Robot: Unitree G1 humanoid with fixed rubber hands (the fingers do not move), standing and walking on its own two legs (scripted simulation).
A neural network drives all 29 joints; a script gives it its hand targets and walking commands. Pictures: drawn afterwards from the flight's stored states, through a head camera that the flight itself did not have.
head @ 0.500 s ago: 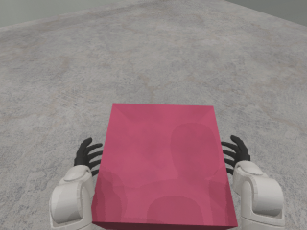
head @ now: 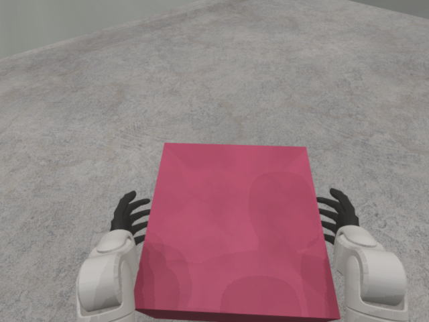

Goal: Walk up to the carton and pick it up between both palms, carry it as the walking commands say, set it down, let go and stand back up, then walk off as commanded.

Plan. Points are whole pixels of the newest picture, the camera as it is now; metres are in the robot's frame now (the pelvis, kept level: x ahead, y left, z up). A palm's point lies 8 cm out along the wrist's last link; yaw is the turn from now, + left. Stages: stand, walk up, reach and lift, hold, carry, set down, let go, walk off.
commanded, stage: carry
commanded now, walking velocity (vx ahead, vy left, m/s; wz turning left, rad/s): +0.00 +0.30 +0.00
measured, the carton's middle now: (232, 231) +0.31 -0.02 +0.00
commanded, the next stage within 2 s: none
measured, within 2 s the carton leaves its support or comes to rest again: neither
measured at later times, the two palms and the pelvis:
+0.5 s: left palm (21, 294) +0.18 +0.28 +0.09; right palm (284, 303) +0.16 -0.08 +0.08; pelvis -0.08 +0.12 +0.01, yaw -2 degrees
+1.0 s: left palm out of the picture +0.14 +0.29 +0.07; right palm out of the picture +0.13 -0.07 +0.08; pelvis -0.12 +0.13 +0.00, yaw -3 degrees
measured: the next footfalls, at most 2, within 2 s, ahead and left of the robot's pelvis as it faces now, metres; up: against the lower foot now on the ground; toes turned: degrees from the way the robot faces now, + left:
left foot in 0.02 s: +0.07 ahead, +0.19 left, +0.00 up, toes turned +4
right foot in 0.34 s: -0.04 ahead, +0.02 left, +0.00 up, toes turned -10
